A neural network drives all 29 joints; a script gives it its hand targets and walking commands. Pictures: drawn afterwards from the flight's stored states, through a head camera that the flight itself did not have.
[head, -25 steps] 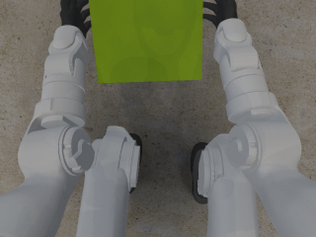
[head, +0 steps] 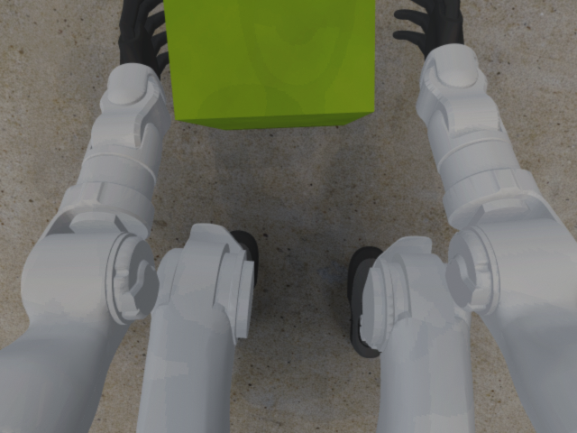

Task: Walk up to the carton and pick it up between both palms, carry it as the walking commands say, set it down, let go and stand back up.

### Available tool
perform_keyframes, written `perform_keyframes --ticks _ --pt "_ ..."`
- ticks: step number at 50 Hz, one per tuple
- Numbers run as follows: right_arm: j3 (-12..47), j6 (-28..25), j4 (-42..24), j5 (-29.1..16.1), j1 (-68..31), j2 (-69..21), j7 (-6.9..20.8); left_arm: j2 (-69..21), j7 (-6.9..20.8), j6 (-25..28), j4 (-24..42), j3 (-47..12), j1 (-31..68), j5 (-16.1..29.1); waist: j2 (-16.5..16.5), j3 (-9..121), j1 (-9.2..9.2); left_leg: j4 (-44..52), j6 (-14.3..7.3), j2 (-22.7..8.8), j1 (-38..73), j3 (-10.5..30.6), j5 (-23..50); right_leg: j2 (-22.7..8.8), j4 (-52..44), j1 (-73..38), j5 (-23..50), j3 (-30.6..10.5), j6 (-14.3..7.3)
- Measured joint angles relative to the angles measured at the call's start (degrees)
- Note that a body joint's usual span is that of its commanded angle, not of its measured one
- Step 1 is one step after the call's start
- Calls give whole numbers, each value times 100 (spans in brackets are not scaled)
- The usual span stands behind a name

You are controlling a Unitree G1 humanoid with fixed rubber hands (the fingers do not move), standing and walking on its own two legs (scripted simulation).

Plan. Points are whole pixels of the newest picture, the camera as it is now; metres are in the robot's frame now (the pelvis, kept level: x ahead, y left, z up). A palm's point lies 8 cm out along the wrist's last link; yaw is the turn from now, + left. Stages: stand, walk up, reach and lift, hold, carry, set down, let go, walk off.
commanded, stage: set down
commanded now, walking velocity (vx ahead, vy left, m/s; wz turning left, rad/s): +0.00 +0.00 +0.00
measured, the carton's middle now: (276, 39) +0.54 +0.06 -0.25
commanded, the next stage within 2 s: let go in 1.60 s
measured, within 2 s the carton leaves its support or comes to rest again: neither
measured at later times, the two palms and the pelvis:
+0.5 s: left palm (95, 42) +0.50 +0.23 -0.13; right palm (478, 11) +0.54 -0.14 -0.13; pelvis -0.01 +0.00 +0.02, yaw +0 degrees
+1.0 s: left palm out of the picture +0.50 +0.23 +0.03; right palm out of the picture +0.55 -0.15 +0.02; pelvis +0.01 +0.00 +0.13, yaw +0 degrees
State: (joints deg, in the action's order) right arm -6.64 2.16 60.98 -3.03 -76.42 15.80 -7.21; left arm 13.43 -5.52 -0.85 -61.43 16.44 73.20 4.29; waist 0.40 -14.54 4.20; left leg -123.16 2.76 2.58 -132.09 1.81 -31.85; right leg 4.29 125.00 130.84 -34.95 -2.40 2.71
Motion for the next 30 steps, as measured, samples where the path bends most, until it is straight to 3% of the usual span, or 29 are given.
perform_keyframes --ticks 4,8,15,25,30 --pt "430 -11 -3 -567 5 313 -1 231 -106 99 8 -366 -51 503 -37 -149 23 25 -13 -45 41 -3 38 47 -41 -15 85 -3 2" --pt "609 10 131 -775 -139 428 32 368 -90 103 -95 -530 6 736 -38 -182 33 18 -15 -41 62 -20 72 44 -17 -27 108 -19 -1" --pt "563 10 340 -710 -349 429 87 513 -30 96 -204 -537 100 770 -12 -82 26 -8 -18 -23 25 -30 101 26 17 -4 118 -27 7" --pt "386 314 -569 -631 161 456 44 323 -127 -216 797 -471 -311 706 -31 207 33 288 -43 32 264 11 106 -60 -298 -302 76 14 -11" --pt "143 461 -625 -439 324 340 117 227 -107 -388 1005 -315 -582 498 -83 647 29 658 -66 21 494 7 101 -81 -679 -533 80 5 -24"
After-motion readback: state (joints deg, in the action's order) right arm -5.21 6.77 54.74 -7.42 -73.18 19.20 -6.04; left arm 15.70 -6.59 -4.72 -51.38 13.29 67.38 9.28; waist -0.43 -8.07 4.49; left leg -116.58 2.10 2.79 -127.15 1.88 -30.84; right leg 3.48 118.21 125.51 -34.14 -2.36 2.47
